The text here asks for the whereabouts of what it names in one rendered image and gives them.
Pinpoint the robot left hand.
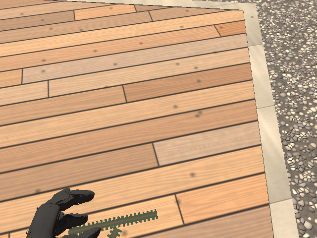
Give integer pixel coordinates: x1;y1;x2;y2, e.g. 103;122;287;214
26;187;101;238

